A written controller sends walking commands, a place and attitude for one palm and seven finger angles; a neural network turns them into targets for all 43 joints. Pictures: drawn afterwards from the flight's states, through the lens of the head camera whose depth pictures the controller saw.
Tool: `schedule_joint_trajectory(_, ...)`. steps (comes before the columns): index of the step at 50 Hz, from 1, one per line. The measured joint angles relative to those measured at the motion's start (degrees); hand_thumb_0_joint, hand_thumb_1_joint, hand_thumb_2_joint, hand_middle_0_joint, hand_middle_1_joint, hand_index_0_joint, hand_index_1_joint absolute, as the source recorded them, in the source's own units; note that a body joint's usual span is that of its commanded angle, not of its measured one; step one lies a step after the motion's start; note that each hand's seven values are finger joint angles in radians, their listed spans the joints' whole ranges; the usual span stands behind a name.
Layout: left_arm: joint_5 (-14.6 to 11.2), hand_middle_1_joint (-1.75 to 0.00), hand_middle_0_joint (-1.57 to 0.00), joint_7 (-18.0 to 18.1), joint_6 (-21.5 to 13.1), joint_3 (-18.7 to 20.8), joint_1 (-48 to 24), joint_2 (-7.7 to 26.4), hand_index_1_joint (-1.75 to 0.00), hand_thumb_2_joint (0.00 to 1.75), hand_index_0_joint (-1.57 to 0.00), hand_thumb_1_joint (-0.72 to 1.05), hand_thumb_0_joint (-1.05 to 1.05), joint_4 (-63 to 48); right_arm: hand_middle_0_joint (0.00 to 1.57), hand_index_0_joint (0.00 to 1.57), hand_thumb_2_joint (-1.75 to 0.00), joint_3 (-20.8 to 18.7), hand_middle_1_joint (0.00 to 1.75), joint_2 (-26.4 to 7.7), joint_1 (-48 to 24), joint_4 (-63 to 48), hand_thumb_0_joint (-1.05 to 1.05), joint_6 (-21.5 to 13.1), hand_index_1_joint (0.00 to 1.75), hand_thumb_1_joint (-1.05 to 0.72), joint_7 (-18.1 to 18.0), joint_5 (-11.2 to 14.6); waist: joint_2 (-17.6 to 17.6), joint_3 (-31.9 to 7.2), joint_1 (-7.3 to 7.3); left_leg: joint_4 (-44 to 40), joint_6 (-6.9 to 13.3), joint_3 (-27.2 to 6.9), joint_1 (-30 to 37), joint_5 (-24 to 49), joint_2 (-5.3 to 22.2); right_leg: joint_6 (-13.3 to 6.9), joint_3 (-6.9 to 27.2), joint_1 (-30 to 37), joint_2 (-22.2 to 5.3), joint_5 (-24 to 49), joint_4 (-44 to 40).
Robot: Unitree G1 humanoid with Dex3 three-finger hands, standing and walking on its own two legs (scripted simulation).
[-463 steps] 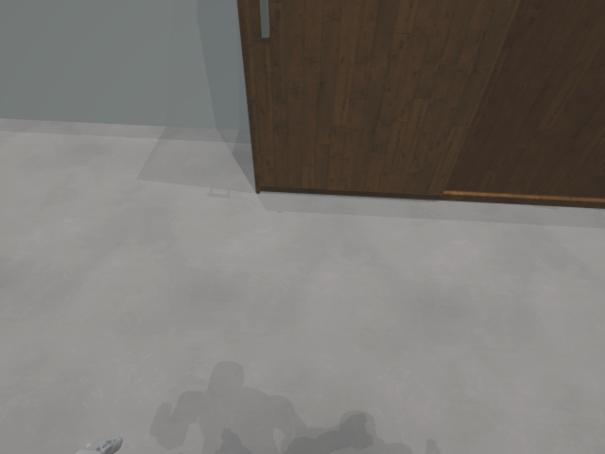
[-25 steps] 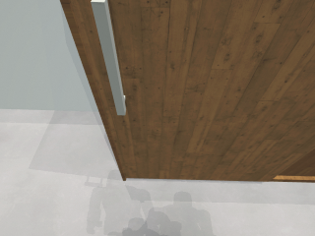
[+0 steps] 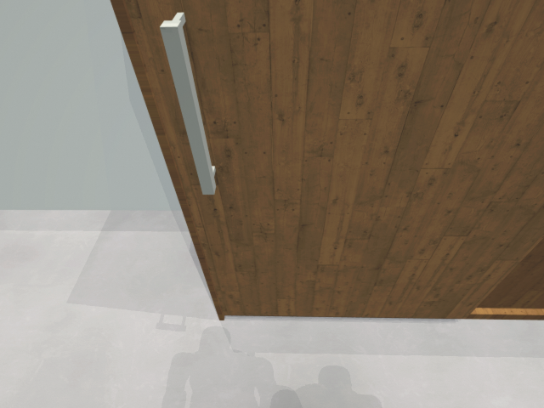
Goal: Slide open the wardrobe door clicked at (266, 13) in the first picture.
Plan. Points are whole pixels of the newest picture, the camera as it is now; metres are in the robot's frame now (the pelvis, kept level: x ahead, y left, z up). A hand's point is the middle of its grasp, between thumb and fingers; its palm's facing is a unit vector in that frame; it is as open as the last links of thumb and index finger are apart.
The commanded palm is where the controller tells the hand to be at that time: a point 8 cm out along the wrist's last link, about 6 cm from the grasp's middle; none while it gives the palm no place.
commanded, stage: come to a stop and stand still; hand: left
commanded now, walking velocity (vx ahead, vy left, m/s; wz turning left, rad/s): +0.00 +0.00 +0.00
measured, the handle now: (196, 116) +0.54 +0.16 +0.16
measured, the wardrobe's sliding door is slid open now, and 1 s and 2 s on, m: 0.00 0.00 0.00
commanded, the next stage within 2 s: look again from close up in 0.80 s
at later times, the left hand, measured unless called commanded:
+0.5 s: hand out of the picture +0.00 +0.15 -0.17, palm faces +0.05 -0.98 -0.19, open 7.3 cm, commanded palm none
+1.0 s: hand out of the picture +0.03 +0.16 -0.17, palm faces +0.05 -0.98 -0.22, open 7.3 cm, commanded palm none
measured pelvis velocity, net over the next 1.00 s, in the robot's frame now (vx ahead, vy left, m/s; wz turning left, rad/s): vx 0.02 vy -0.02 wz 0.02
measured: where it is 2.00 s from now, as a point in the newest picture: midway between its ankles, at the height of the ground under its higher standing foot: outside the picture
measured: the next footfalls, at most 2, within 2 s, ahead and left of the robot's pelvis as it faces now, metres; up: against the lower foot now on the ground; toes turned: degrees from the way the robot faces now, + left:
none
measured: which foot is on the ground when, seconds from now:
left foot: down 0.00-1.00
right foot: down 0.00-1.00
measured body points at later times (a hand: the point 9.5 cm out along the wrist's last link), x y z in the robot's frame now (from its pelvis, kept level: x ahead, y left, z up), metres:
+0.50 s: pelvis +0.02 -0.01 +0.00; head +0.02 -0.02 +0.45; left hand +0.00 +0.20 -0.15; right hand +0.00 -0.20 -0.17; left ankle +0.00 +0.11 -0.74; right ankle +0.05 -0.10 -0.74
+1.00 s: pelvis +0.02 -0.02 +0.00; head +0.03 -0.03 +0.45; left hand +0.02 +0.21 -0.15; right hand +0.02 -0.23 -0.16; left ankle +0.00 +0.11 -0.74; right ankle +0.05 -0.10 -0.74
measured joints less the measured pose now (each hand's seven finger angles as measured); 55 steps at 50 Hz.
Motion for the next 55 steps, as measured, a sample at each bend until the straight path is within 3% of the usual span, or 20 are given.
schedule_joint_trajectory(10, -0.29, -0.29, -0.2, 0.18, -0.62, -0.31, 1.73, -1.51, -0.3, 0.9, -0.2, 0.91, 0.01, 3.55, 0.2, 0.2, -0.9, 0.74, 0.3, 2.12, 2.62, 3.57, 0.0, -0.72, 0.29, -0.91, -0.33, 0.42, -0.26, 0.66, 0.02, -0.58, -0.59, -0.73, -0.12, 0.24, 0.33, -0.44, -0.68, 0.18, 0.33, 0.03, -0.71)
schedule_joint_trajectory(23, -0.16, -0.29, -0.2, 0.69, -1.45, -0.72, 0.33, -2.39, -0.3, 0.9, -0.2, 0.92, 0.02, 5.17, 0.2, 0.2, -0.9, 1.21, 0.3, 4.5, -1.52, 3.6, 0.0, -2.0, 0.29, -0.91, -0.8, 0.73, -0.61, 0.45, 0.47, -1.52, -1.03, -0.93, 1.51, -0.23, 0.7, -0.66, -0.9, 1.63, 0.75, -0.71, -1.22)
schedule_joint_trajectory(55, -0.14, -0.29, -0.2, 0.44, -1.75, -0.08, -2.3, -0.24, -0.3, 0.9, -0.2, 0.92, 0.01, 4.19, 0.2, 0.2, -0.9, 0.69, 0.3, 2.11, -3.86, 4.2, 0.0, -1.81, 0.29, -0.91, -0.94, 0.5, -0.54, 1.43, 0.66, -3.38, -1.88, -1.6, 3.57, 0.18, 1.32, -1.38, -1.62, 3.68, 1.43, -0.86, -2.62)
